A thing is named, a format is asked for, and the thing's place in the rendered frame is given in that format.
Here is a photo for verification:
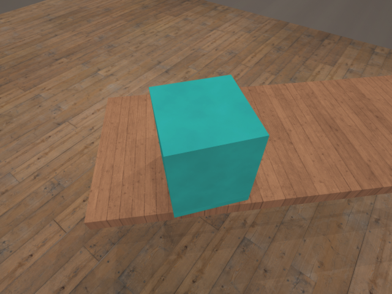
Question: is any table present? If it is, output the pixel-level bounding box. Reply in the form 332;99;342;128
84;75;392;230

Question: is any carton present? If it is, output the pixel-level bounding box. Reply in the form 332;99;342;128
149;75;269;217

